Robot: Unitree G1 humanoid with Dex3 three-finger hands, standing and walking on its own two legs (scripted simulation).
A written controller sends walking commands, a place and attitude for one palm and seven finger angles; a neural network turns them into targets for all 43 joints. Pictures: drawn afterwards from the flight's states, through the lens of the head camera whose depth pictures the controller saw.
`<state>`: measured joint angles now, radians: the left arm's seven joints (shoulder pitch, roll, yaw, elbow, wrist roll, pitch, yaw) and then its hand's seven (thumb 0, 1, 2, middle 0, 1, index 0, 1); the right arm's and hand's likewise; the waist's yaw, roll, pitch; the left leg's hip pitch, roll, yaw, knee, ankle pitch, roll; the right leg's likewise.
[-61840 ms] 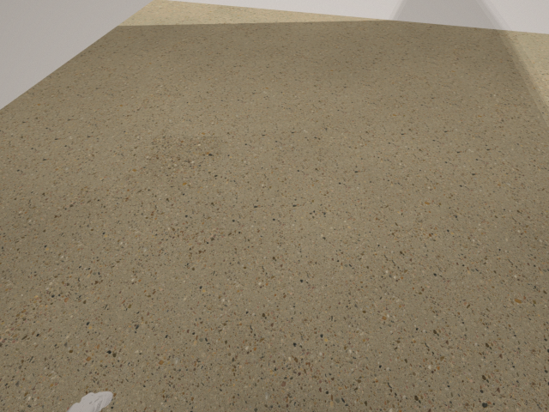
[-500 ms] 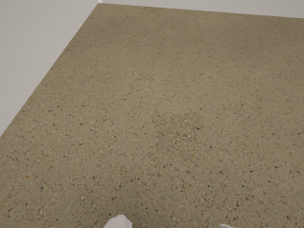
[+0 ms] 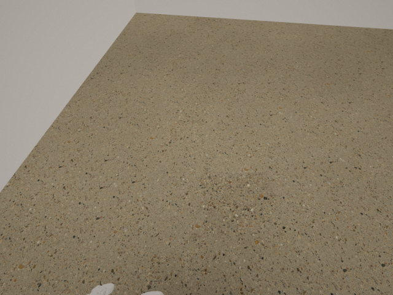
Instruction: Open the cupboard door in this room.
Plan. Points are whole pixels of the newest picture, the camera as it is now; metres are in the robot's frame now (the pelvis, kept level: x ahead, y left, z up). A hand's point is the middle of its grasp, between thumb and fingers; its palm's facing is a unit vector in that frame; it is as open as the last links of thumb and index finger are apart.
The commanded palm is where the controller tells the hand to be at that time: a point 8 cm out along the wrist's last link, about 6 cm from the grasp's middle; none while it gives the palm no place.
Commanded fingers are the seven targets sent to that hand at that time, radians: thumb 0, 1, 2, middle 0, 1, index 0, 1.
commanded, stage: turn to face it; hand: left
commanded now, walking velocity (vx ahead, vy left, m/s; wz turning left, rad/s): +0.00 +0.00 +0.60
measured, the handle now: out of the picture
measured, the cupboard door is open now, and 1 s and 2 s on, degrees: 43 43 43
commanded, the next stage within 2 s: none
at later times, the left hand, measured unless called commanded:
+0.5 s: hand out of the picture +0.14 +0.21 -0.15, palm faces +0.29 -0.91 -0.29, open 7.4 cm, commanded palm none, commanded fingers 0.00 0.90 0.90 -0.20 -0.30 -0.20 -0.30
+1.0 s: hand out of the picture +0.04 +0.18 -0.17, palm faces +0.60 -0.76 -0.25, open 7.4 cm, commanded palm none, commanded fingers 0.00 0.90 0.90 -0.20 -0.30 -0.20 -0.30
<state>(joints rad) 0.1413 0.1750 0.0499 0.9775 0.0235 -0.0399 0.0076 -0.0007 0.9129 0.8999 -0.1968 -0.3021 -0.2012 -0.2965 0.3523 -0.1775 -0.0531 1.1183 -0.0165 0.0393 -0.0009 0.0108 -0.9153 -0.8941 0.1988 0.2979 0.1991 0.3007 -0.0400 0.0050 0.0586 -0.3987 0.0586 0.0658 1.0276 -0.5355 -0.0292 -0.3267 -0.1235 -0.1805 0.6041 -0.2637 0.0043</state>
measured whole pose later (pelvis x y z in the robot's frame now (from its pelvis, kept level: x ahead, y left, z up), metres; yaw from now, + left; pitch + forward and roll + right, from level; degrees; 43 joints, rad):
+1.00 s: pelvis +0.12 -0.04 +0.00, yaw +36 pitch +1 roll +0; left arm 0.18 0.25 0.07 0.92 0.01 0.06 0.01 0.00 0.90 0.90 -0.20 -0.30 -0.20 -0.30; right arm 0.11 -0.22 -0.05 0.89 -0.03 0.04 0.01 0.01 -0.91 -0.89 0.20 0.30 0.20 0.30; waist 0.01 -0.02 0.13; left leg -0.31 0.01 0.01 0.56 -0.27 0.01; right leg -0.49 -0.10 -0.05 1.08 -0.47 0.08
